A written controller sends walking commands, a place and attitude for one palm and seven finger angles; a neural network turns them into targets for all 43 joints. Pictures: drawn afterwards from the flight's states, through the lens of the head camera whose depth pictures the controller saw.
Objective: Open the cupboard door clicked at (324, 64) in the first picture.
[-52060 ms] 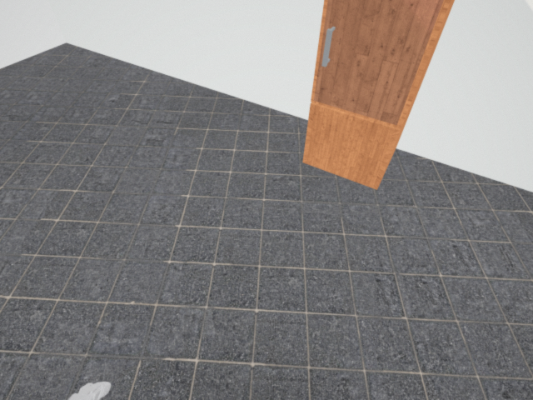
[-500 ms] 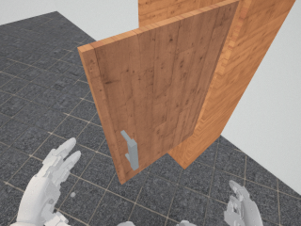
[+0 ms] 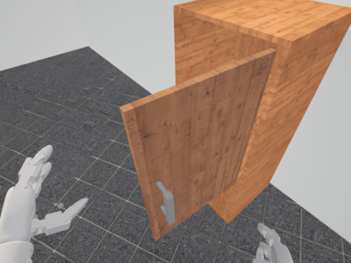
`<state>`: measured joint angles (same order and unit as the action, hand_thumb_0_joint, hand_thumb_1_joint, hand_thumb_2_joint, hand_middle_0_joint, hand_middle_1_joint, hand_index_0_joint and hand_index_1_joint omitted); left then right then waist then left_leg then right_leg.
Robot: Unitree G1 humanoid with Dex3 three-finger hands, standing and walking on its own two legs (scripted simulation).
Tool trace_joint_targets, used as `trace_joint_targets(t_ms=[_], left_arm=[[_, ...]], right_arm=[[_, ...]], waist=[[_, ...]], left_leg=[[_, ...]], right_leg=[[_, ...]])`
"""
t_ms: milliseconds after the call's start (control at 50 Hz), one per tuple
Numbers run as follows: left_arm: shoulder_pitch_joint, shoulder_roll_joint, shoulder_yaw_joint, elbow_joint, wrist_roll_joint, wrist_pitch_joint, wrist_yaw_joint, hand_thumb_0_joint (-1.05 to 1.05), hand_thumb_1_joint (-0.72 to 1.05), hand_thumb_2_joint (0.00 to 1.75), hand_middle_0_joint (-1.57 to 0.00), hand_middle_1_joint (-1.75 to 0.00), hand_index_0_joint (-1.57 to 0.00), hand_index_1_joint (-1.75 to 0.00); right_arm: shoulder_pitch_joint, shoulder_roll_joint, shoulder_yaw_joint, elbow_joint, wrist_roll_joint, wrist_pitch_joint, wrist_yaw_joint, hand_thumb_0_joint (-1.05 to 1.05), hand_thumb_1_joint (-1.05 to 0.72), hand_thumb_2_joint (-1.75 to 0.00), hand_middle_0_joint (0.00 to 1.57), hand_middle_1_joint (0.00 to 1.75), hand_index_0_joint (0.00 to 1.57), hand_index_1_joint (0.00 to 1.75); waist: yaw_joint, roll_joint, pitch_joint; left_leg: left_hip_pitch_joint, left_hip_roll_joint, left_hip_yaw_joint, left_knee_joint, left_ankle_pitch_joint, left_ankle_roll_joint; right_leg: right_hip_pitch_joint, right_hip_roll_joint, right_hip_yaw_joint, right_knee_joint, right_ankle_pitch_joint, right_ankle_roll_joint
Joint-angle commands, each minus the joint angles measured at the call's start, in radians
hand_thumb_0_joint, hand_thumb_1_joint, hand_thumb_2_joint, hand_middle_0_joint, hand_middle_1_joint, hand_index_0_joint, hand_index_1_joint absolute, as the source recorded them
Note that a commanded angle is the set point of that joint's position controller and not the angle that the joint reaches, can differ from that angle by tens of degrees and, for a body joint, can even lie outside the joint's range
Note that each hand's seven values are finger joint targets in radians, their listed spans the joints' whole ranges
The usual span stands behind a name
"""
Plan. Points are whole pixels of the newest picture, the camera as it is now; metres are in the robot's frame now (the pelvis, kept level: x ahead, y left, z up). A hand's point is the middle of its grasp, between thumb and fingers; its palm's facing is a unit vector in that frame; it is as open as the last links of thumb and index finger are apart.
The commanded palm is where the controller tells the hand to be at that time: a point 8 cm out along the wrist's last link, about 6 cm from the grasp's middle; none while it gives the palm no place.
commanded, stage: draw the hand back to the body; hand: left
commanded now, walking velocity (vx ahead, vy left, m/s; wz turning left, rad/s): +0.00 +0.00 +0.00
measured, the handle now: (165, 203) +0.29 +0.07 -0.06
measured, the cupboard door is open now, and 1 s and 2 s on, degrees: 86 86 86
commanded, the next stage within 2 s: step back with the hand held close in 0.60 s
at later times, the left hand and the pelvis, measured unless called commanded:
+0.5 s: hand (55, 190) +0.19 +0.23 +0.16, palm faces +0.42 -0.82 -0.40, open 7.5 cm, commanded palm +0.14 +0.27 +0.19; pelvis +0.00 -0.03 +0.02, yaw -1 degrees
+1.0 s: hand (54, 195) +0.18 +0.23 +0.16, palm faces +0.32 -0.80 -0.50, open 7.4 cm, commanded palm +0.12 +0.28 +0.19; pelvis -0.03 -0.02 +0.02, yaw -1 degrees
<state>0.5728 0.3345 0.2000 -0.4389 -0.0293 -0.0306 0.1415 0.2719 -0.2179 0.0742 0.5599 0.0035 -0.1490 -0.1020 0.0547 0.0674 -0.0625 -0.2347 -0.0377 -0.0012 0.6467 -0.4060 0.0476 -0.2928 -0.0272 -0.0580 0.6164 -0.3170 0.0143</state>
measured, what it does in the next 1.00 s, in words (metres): stands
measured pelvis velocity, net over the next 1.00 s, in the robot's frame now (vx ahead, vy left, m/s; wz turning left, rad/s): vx -0.03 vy -0.02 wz -0.02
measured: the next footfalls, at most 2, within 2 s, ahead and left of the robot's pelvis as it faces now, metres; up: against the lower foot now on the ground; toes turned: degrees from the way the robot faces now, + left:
right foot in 2.00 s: -0.26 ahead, -0.12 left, +0.00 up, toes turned +1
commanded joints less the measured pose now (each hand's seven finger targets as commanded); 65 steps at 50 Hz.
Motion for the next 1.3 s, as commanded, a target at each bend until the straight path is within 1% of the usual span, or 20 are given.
trace_joint_targets(t_ms=[0, 120, 160, 200, 280, 400, 460, 580, 680, 700, 720, 740, 780, 820, 860, 960, 1060, 1120, 1200, 1280], left_arm=[[-0.097, 0.167, 0.163, -0.208, 0.000, -0.076, 0.012, 0.00, 0.55, 0.75, -0.19, -0.30, -0.19, -0.30], [-0.156, 0.213, 0.249, -0.201, -0.010, -0.102, 0.010, 0.00, 0.76, 0.84, -0.19, -0.30, -0.19, -0.30], [-0.187, 0.219, 0.266, -0.224, -0.014, -0.111, 0.009, 0.00, 0.83, 0.87, -0.20, -0.30, -0.20, -0.30], [-0.209, 0.226, 0.285, -0.209, -0.018, -0.116, 0.008, 0.00, 0.90, 0.90, -0.20, -0.30, -0.20, -0.30], [-0.162, 0.148, 0.223, -0.106, -0.026, -0.107, -0.013, 0.00, 0.90, 0.90, -0.20, -0.30, -0.20, -0.30], [-0.194, 0.202, 0.255, -0.191, -0.020, -0.127, -0.012, 0.00, 0.90, 0.90, -0.20, -0.30, -0.20, -0.30], [-0.199, 0.227, 0.275, -0.205, -0.015, -0.129, -0.004, 0.00, 0.90, 0.90, -0.20, -0.30, -0.20, -0.30], [-0.202, 0.200, 0.254, -0.155, -0.016, -0.126, -0.008, 0.00, 0.90, 0.90, -0.20, -0.30, -0.20, -0.30], [-0.197, 0.182, 0.240, -0.123, -0.020, -0.127, -0.017, 0.00, 0.90, 0.90, -0.20, -0.30, -0.20, -0.30], [-0.297, 0.212, 0.250, -0.176, -0.017, -0.137, -0.014, 0.00, 0.90, 0.90, -0.20, -0.30, -0.20, -0.30], [-0.474, 0.377, 0.408, -0.193, 0.003, -0.190, 0.005, 0.00, 0.90, 0.90, -0.20, -0.30, -0.20, -0.30], [-0.302, 0.261, 0.332, -0.088, 0.000, -0.187, -0.006, 0.00, 0.90, 0.90, -0.20, -0.30, -0.20, -0.30], [-0.165, 0.209, 0.284, -0.083, -0.001, -0.174, -0.019, 0.00, 0.90, 0.90, -0.20, -0.30, -0.20, -0.30], [-0.114, 0.210, 0.286, -0.144, -0.002, -0.188, -0.018, 0.00, 0.90, 0.90, -0.20, -0.30, -0.20, -0.30], [-0.058, 0.215, 0.295, -0.189, -0.003, -0.189, -0.011, 0.00, 0.90, 0.90, -0.20, -0.30, -0.20, -0.30], [-0.021, 0.280, 0.365, -0.276, -0.006, -0.192, 0.008, 0.00, 0.90, 0.90, -0.20, -0.30, -0.20, -0.30], [-0.017, 0.273, 0.368, -0.249, -0.006, -0.195, 0.016, 0.00, 0.90, 0.90, -0.20, -0.30, -0.20, -0.30], [-0.026, 0.255, 0.355, -0.228, 0.002, -0.200, 0.017, 0.00, 0.90, 0.90, -0.20, -0.30, -0.20, -0.30], [-0.065, 0.241, 0.340, -0.226, 0.024, -0.212, 0.020, 0.00, 0.90, 0.90, -0.20, -0.30, -0.20, -0.30], [-0.101, 0.246, 0.347, -0.258, 0.046, -0.227, 0.028, 0.00, 0.90, 0.90, -0.20, -0.30, -0.20, -0.30]], right_arm=[[-0.132, -0.113, -0.059, -0.145, -0.001, -0.069, 0.002, 0.00, -0.90, -0.90, 0.20, 0.30, 0.20, 0.30], [-0.164, -0.113, -0.067, -0.114, -0.004, -0.066, 0.006, 0.00, -0.90, -0.90, 0.20, 0.30, 0.20, 0.30], [-0.166, -0.112, -0.067, -0.106, -0.007, -0.066, 0.009, 0.00, -0.90, -0.90, 0.20, 0.30, 0.20, 0.30], [-0.175, -0.112, -0.070, -0.098, -0.007, -0.064, 0.011, 0.00, -0.90, -0.90, 0.20, 0.30, 0.20, 0.30], [-0.181, -0.117, -0.082, -0.087, -0.002, -0.042, 0.017, 0.00, -0.90, -0.90, 0.20, 0.30, 0.20, 0.30], [-0.197, -0.116, -0.087, -0.092, -0.009, -0.041, 0.013, 0.00, -0.90, -0.90, 0.20, 0.30, 0.20, 0.30], [-0.202, -0.109, -0.081, -0.084, -0.014, -0.051, 0.007, 0.00, -0.90, -0.90, 0.20, 0.30, 0.20, 0.30], [-0.207, -0.105, -0.083, -0.067, -0.012, -0.057, 0.006, 0.00, -0.90, -0.90, 0.20, 0.30, 0.20, 0.30], [-0.211, -0.108, -0.089, -0.063, -0.012, -0.052, 0.009, 0.00, -0.90, -0.90, 0.20, 0.30, 0.20, 0.30], [-0.218, -0.112, -0.087, -0.063, -0.013, -0.057, 0.007, 0.00, -0.90, -0.90, 0.20, 0.30, 0.20, 0.30], [-0.191, -0.112, -0.066, -0.102, 0.004, -0.040, 0.009, 0.00, -0.90, -0.90, 0.20, 0.30, 0.20, 0.30], [-0.184, -0.113, -0.084, -0.077, -0.008, -0.022, 0.006, 0.00, -0.90, -0.90, 0.20, 0.30, 0.20, 0.30], [-0.194, -0.123, -0.095, -0.090, -0.012, 0.004, 0.017, 0.00, -0.90, -0.90, 0.20, 0.30, 0.20, 0.30], [-0.195, -0.130, -0.100, -0.095, -0.017, 0.016, 0.016, 0.00, -0.90, -0.90, 0.20, 0.30, 0.20, 0.30], [-0.190, -0.135, -0.104, -0.109, -0.017, 0.029, 0.016, 0.00, -0.90, -0.90, 0.20, 0.30, 0.20, 0.30], [-0.198, -0.122, -0.118, -0.138, -0.012, 0.053, 0.005, 0.00, -0.90, -0.90, 0.20, 0.30, 0.20, 0.30], [-0.201, -0.126, -0.124, -0.146, -0.008, 0.061, -0.002, 0.00, -0.90, -0.90, 0.20, 0.30, 0.20, 0.30], [-0.208, -0.136, -0.125, -0.145, -0.009, 0.057, -0.004, 0.00, -0.90, -0.90, 0.20, 0.30, 0.20, 0.30], [-0.189, -0.151, -0.123, -0.158, -0.008, 0.049, -0.001, 0.00, -0.90, -0.90, 0.20, 0.30, 0.20, 0.30], [-0.174, -0.158, -0.123, -0.166, -0.013, 0.036, 0.000, 0.00, -0.90, -0.90, 0.20, 0.30, 0.20, 0.30]], waist=[[0.007, 0.000, 0.004], [0.018, 0.004, 0.006], [0.018, 0.042, -0.003], [0.018, 0.019, 0.006], [0.010, -0.043, 0.078], [0.021, -0.020, -0.024], [0.024, 0.028, -0.017], [0.017, -0.008, 0.061], [0.018, -0.048, 0.060], [0.012, -0.036, 0.033], [-0.036, 0.004, 0.164], [-0.038, -0.109, 0.126], [-0.039, -0.129, 0.070], [-0.039, -0.035, -0.007], [-0.041, 0.004, -0.085], [-0.037, -0.037, -0.156], [-0.038, -0.015, -0.082], [-0.036, 0.006, -0.024], [-0.046, -0.020, 0.041], [-0.047, -0.013, 0.054]], left_leg=[[-0.019, 0.071, -0.053, -0.186, 0.442, -0.069], [0.028, 0.067, -0.029, -0.234, 0.439, -0.059], [0.046, 0.063, -0.022, -0.245, 0.451, -0.057], [0.059, 0.061, -0.016, -0.256, 0.422, -0.050], [0.058, 0.063, -0.004, -0.273, 0.352, -0.034], [0.104, 0.051, 0.006, -0.276, 0.375, -0.023], [0.106, 0.044, 0.009, -0.278, 0.371, -0.025], [0.111, 0.045, 0.014, -0.285, 0.349, -0.022], [0.119, 0.047, 0.014, -0.296, 0.320, -0.018], [0.131, 0.042, 0.017, -0.294, 0.319, -0.014], [0.033, 0.048, -0.017, -0.279, 0.222, -0.010], [0.028, 0.054, -0.038, -0.244, 0.222, -0.010], [0.074, 0.051, -0.020, -0.203, 0.279, -0.009], [0.072, 0.059, -0.014, -0.207, 0.353, -0.017], [0.065, 0.077, -0.024, -0.229, 0.461, -0.023], [0.028, 0.089, -0.037, -0.208, 0.573, -0.033], [-0.056, 0.101, -0.065, -0.237, 0.453, -0.024], [-0.162, 0.114, -0.085, -0.283, 0.272, 0.002], [-0.355, 0.122, -0.111, -0.324, -0.105, 0.035], [-0.458, 0.136, -0.140, -0.337, -0.238, 0.057]], right_leg=[[0.141, 0.013, -0.003, -0.111, 0.213, -0.039], [0.208, 0.014, 0.005, -0.169, 0.252, -0.042], [0.228, 0.011, 0.009, -0.180, 0.272, -0.041], [0.228, 0.014, 0.012, -0.199, 0.267, -0.040], [0.207, 0.015, 0.015, -0.234, 0.232, -0.033], [0.266, 0.012, 0.029, -0.242, 0.273, -0.033], [0.273, 0.008, 0.035, -0.254, 0.280, -0.035], [0.235, 0.014, 0.037, -0.287, 0.254, -0.031], [0.232, 0.016, 0.039, -0.301, 0.210, -0.026], [0.239, 0.013, 0.044, -0.306, 0.214, -0.025], [0.130, -0.031, 0.134, -0.356, 0.200, -0.028], [0.127, -0.053, 0.134, -0.363, 0.194, -0.030], [0.109, -0.074, 0.140, -0.361, 0.250, -0.038], [0.156, -0.087, 0.111, -0.306, 0.358, -0.045], [0.208, -0.068, 0.086, -0.241, 0.443, -0.039], [0.246, -0.055, 0.079, -0.158, 0.586, -0.033], [0.189, -0.043, 0.094, -0.148, 0.453, -0.028], [0.193, -0.023, 0.099, -0.151, 0.312, -0.018], [0.227, -0.019, 0.129, -0.153, 0.106, -0.014], [0.254, -0.006, 0.131, -0.115, 0.024, -0.010]])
